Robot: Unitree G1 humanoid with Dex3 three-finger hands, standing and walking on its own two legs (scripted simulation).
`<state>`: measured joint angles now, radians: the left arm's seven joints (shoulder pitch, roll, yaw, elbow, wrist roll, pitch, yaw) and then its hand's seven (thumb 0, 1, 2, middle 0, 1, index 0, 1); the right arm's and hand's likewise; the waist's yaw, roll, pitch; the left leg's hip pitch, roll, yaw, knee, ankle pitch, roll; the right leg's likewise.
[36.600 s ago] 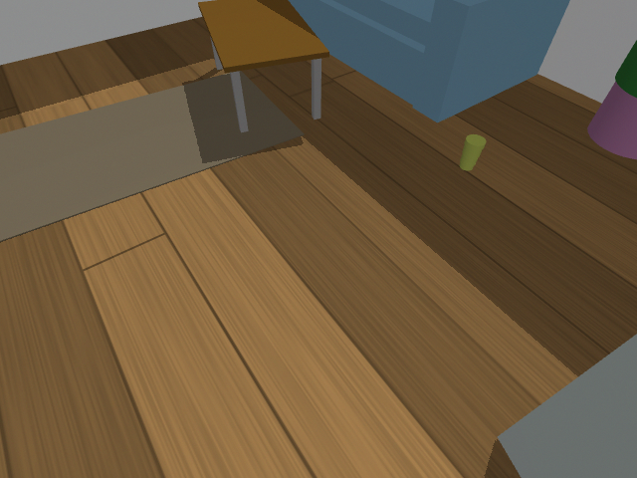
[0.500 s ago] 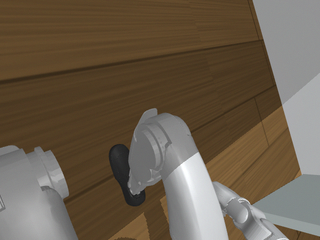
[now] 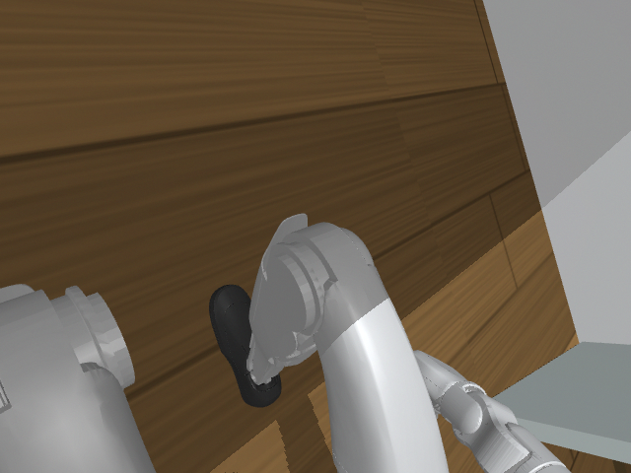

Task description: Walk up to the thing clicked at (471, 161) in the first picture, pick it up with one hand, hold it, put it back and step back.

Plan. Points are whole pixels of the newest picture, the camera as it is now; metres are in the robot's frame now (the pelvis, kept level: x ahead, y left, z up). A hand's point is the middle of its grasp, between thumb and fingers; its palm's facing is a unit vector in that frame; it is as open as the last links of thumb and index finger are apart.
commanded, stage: open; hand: left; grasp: from the side
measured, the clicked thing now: out of the picture +0.49 +0.32 -0.22
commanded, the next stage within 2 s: withdraw in 0.10 s
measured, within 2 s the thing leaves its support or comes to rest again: rests again in 0.52 s
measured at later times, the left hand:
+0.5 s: hand out of the picture +0.48 +0.36 -0.15, palm faces +0.57 -0.82 +0.01, open 17.3 cm
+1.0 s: hand out of the picture +0.40 +0.47 -0.05, palm faces +0.53 -0.77 -0.34, open 17.2 cm
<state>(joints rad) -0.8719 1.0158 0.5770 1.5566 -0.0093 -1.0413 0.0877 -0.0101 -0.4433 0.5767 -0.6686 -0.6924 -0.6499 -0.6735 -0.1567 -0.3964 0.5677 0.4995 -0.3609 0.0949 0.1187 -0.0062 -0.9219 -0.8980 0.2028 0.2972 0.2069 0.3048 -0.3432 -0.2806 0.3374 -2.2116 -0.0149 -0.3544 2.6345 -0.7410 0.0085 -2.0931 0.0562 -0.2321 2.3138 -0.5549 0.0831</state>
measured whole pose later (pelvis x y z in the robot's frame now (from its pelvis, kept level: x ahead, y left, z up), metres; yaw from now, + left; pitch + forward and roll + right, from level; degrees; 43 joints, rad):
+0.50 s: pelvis +0.00 +0.00 +0.00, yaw +0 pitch +17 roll -19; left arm -0.86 1.04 0.66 1.43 -0.01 -0.97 0.03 -0.02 -0.61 0.11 -0.13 -0.12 -0.13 -0.12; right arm -0.12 -0.38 0.55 0.51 -0.33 0.12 0.10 -0.01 -0.91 -0.90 0.20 0.30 0.21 0.31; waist -0.33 -0.27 0.32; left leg -2.21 -0.01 -0.35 2.62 -0.74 0.01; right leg -2.09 0.05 -0.23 2.30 -0.55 0.08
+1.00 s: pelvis +0.01 +0.00 +0.04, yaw +6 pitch +28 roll -14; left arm -0.74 0.93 0.61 1.10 0.16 -0.37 -0.04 -0.02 -0.50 0.10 -0.08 -0.08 -0.08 -0.08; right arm 0.08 -0.32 0.21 0.56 -0.10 0.19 0.11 0.00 -0.92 -0.91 0.20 0.30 0.21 0.31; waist -0.20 -0.09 0.02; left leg -2.24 -0.01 -0.18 2.45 -0.70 0.04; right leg -2.15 -0.01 -0.11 2.25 -0.60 0.03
